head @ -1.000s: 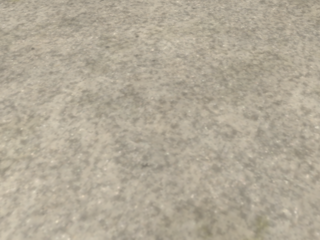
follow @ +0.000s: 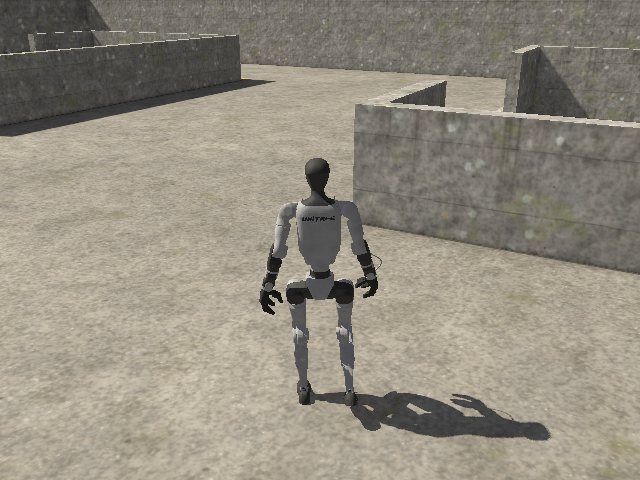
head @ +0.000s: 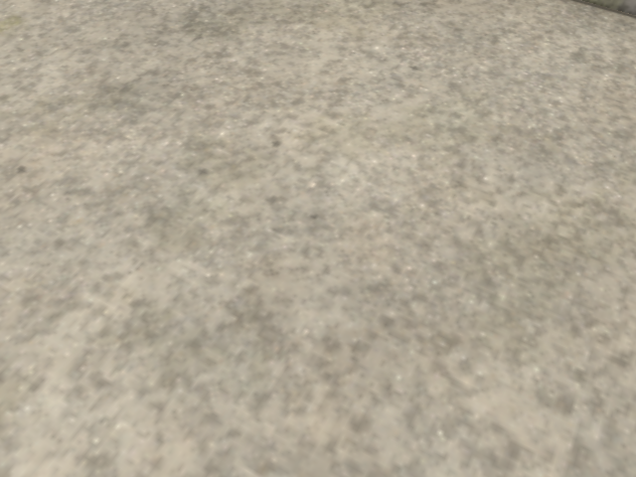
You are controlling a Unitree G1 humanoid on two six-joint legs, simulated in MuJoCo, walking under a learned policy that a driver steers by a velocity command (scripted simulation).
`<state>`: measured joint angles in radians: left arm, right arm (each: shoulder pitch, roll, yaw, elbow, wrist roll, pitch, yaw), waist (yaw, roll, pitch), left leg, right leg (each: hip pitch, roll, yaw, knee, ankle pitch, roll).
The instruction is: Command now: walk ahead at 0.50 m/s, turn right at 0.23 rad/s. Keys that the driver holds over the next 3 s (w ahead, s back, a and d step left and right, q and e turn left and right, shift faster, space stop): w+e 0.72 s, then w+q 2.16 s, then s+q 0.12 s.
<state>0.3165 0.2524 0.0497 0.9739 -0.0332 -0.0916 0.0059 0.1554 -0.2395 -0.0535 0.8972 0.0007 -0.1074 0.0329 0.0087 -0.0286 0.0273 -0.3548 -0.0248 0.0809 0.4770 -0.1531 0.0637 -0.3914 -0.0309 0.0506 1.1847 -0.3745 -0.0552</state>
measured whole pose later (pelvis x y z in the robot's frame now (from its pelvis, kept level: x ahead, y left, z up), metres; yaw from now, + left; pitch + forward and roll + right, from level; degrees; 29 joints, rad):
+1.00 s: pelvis +0.56 -0.12 -0.01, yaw -22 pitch +3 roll +0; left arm 0.35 0.28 0.07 0.83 0.00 -0.05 0.02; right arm 0.06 -0.26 -0.05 0.77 0.00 -0.12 0.05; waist 0.05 -0.01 0.01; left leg -0.49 -0.04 0.03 0.53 -0.10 0.08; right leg -0.06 0.06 0.08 0.65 -0.46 -0.05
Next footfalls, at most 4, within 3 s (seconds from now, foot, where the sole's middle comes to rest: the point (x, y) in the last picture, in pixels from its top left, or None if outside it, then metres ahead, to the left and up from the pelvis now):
0.46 right None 0.38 -0.17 -0.77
0.96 left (367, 361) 0.73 -0.10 -0.77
1.46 right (467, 289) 0.94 -0.36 -0.77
2.00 left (351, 208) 1.21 -0.07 -0.77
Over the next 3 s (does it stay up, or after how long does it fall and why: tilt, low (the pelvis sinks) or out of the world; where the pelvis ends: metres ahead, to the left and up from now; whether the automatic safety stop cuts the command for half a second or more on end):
stays up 1.54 0.03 -0.02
